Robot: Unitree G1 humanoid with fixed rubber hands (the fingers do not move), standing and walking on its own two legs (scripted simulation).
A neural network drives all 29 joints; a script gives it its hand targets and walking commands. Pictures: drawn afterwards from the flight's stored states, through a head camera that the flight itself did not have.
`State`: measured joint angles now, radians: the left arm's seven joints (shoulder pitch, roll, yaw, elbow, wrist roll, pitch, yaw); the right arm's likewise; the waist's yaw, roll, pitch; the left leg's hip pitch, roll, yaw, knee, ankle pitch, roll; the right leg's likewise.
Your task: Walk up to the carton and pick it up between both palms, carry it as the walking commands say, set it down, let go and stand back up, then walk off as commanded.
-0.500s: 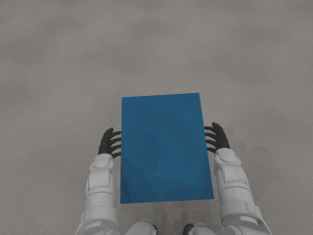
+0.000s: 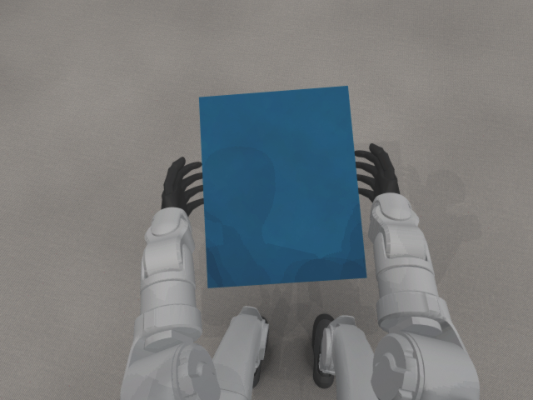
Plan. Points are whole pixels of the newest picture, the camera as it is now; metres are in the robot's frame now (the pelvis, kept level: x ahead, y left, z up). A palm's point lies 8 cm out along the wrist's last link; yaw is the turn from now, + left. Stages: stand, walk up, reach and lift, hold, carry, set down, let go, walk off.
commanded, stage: set down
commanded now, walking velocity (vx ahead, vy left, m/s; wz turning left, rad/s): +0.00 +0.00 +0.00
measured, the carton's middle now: (279, 193) +0.44 +0.07 -0.15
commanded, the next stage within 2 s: none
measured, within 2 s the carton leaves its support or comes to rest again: neither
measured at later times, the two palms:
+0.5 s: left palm (192, 209) +0.39 +0.22 -0.14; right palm (366, 196) +0.45 -0.09 -0.15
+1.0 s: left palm (205, 210) +0.41 +0.23 -0.23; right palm (354, 198) +0.47 -0.08 -0.24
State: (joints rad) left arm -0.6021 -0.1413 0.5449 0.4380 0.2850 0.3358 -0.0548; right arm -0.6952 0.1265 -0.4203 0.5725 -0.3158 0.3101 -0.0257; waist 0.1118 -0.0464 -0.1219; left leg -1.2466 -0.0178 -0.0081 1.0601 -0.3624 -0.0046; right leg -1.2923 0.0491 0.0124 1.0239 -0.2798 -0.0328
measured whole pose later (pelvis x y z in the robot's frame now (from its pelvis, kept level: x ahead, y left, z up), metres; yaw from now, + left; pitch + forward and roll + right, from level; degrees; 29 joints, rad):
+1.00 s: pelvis -0.03 +0.01 -0.16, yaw +1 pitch +45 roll +2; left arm -0.93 -0.03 0.56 0.59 0.22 0.36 0.01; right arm -1.07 -0.02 -0.40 0.78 -0.24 0.33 -0.12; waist 0.11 -0.06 -0.17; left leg -1.94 -0.02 0.02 1.67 -0.52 0.00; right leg -2.00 0.06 0.01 1.63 -0.41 -0.02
